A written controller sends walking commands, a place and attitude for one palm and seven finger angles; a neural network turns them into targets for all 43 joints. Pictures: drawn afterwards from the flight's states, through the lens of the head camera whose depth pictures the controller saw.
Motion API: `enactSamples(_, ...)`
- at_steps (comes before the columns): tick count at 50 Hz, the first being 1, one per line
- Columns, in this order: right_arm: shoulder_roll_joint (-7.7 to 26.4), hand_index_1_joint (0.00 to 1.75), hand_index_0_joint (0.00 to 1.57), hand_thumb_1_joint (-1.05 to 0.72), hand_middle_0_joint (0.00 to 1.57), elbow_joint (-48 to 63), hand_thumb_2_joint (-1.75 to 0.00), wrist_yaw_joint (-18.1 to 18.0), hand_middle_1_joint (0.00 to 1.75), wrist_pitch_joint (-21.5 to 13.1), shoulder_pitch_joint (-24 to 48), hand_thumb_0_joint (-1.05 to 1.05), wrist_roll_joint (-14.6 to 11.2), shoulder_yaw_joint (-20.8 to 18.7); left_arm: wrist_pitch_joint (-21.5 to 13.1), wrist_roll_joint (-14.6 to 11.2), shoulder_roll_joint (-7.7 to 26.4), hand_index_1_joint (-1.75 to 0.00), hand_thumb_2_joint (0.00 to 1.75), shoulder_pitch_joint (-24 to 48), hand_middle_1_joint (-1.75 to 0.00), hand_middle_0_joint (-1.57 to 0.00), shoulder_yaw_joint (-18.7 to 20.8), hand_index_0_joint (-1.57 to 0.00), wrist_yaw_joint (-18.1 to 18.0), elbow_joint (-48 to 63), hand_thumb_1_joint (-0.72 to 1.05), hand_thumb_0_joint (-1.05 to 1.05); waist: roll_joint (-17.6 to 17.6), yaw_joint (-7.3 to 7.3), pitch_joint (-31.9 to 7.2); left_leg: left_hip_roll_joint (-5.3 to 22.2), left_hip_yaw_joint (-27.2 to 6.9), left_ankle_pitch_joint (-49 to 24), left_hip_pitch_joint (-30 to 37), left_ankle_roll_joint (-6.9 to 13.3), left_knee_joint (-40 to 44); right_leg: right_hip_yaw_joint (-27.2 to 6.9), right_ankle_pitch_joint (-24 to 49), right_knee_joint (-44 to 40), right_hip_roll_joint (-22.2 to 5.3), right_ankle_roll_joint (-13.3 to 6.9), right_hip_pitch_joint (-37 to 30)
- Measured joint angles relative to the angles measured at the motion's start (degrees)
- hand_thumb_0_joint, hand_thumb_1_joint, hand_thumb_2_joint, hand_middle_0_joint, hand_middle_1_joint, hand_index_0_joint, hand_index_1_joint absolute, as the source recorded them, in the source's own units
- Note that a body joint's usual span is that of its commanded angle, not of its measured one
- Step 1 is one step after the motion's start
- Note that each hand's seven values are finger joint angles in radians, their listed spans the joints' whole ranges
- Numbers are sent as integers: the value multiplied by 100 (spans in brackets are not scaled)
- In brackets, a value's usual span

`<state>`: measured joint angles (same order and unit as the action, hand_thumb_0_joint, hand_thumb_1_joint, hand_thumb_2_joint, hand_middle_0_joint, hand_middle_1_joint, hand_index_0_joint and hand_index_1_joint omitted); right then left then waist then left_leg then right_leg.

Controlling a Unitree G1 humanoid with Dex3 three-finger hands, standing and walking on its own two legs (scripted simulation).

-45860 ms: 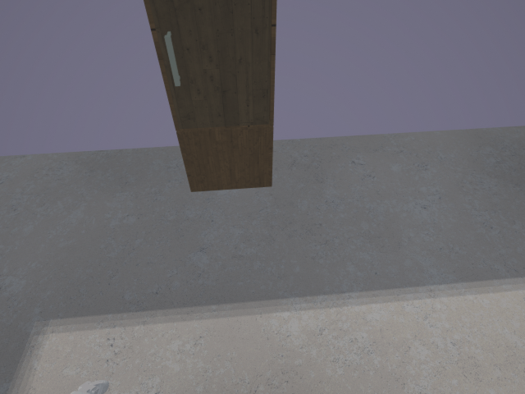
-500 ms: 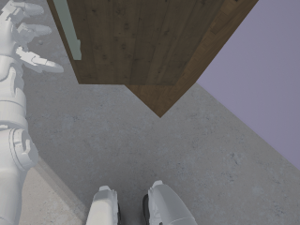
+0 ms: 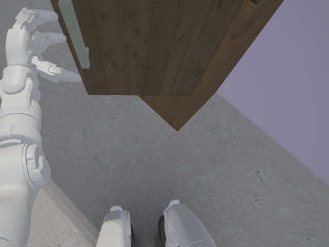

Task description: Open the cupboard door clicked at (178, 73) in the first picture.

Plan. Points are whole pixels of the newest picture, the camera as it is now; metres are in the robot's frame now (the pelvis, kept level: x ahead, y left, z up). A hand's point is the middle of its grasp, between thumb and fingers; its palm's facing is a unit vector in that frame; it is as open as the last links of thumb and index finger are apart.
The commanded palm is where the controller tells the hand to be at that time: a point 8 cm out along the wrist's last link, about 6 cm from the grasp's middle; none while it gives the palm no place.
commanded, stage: slide the fingers in behind the handle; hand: left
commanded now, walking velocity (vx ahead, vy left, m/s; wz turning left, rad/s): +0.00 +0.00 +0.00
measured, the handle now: (78, 32) +0.59 +0.14 +0.07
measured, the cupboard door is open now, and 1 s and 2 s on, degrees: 47 45 45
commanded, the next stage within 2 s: close the thumb around the handle in 1.18 s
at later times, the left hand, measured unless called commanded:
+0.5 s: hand (63, 54) +0.54 +0.17 +0.06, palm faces +0.02 -1.00 -0.02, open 15.0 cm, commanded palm +0.52 +0.16 +0.06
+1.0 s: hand (90, 53) +0.54 +0.11 +0.06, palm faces -0.02 -1.00 -0.01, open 14.5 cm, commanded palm +0.52 +0.15 +0.06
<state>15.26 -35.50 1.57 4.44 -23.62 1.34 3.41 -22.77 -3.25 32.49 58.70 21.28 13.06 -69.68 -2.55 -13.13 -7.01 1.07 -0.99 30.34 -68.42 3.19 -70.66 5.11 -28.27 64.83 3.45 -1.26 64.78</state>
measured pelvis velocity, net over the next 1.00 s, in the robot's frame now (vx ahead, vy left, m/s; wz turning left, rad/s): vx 0.01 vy -0.01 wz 0.03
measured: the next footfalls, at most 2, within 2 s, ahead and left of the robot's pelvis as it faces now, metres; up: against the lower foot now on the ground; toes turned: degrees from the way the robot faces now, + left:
none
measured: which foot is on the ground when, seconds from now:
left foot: down 0.00-1.00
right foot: down 0.00-1.00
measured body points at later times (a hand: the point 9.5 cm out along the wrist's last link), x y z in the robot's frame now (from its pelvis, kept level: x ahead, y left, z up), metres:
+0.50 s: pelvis +0.01 +0.00 +0.00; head +0.17 +0.04 +0.42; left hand +0.53 +0.22 +0.06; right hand +0.00 -0.26 -0.10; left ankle +0.01 +0.08 -0.63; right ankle +0.02 -0.11 -0.63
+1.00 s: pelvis +0.01 -0.01 +0.00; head +0.16 +0.03 +0.42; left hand +0.54 +0.17 +0.06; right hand +0.01 -0.27 -0.11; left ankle +0.01 +0.08 -0.63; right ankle +0.02 -0.11 -0.63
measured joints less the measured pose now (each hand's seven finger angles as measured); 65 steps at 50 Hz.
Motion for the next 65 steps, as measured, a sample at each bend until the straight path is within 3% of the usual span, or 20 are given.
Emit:
enactSamples(27, -97, 30, 20, -91, 20, -276, -90, 175, 30, -16, 129, 1, 81, -174, -126, -268, -673, -115, 30, -46, -120, -30, -831, -8, -677, 133, -50, -1, -3, 248, -70, -130, -207, -13, 98, -65, 61, 198, -84, -65, -101, -55, -189)
enactSamples(38, -104, 30, 20, -91, 20, -350, -90, 236, 30, -72, 182, 1, 129, -251, -235, -327, -894, -110, 30, -36, -120, -30, -1034, 0, -985, 114, -50, -1, -19, 274, -91, -173, -242, -4, 91, -72, 39, 233, -125, -26, -139, -64, -194)
enactSamples(43, -99, 30, 20, -91, 20, -374, -90, 254, 30, -50, 204, 1, 117, -260, -321, -144, -1053, -111, 30, -93, -119, -29, -1339, -6, -827, 202, -50, -1, -26, 296, -88, -179, -232, -4, 142, -65, 62, 222, -127, -41, -144, -58, -240)
enactSamples(47, -89, 30, 20, -91, 20, -278, -90, 208, 30, -53, 255, 1, 114, -198, -273, -52, -1205, -115, 30, 40, -119, -28, -962, -15, -856, -27, -51, -1, -13, 170, -121, -147, -157, 13, 156, -52, 59, 147, -127, -7, -120, -53, -209)
enactSamples(52, -82, 30, 20, -91, 20, -47, -90, 220, 30, -79, 222, 1, 132, -160, -371, 220, -1004, -118, 30, -37, -119, -28, -574, -23, -1001, -63, -50, -1, -55, 15, -129, -81, -10, 45, 155, -41, 34, 2, -127, 84, -70, -45, -119)
enactSamples(65, -121, 30, 20, -91, 20, -81, -90, 164, 30, -8, -22, 1, 44, -109, -388, 97, -877, -120, 30, -244, -119, -29, -320, -29, -716, 44, -50, -1, -63, 73, -66, -32, 92, -19, 275, -70, 148, -103, -63, 53, -28, -70, -157)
